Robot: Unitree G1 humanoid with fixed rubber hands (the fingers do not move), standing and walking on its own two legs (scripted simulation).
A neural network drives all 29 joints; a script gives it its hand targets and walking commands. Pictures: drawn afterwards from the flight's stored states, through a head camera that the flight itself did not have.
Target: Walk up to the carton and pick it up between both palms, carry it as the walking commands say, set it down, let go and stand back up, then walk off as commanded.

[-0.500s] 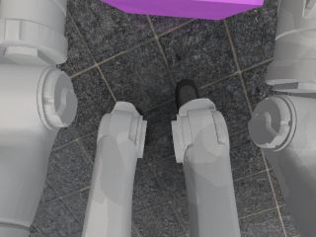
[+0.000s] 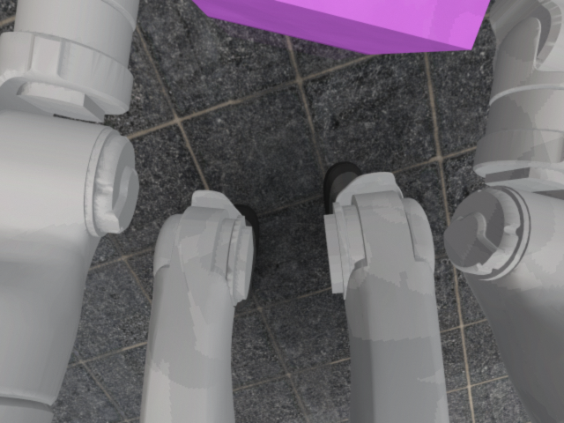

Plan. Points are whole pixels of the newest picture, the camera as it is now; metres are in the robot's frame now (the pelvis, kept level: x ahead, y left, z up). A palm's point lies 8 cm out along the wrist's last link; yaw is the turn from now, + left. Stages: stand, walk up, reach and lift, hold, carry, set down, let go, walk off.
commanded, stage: set down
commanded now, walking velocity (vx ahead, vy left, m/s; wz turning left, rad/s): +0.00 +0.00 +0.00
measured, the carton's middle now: out of the picture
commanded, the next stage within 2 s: none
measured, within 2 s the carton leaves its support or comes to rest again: neither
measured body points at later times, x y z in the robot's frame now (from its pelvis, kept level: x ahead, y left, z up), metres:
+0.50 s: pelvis -0.02 -0.05 -0.02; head +0.35 -0.06 +0.23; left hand +0.59 +0.06 -0.17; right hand +0.52 -0.27 -0.18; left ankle +0.07 +0.07 -0.37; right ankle +0.13 -0.15 -0.37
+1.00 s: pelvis -0.01 -0.02 -0.02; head +0.37 -0.01 +0.22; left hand +0.59 +0.07 -0.18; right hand +0.52 -0.27 -0.18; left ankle +0.07 +0.07 -0.37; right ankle +0.13 -0.15 -0.37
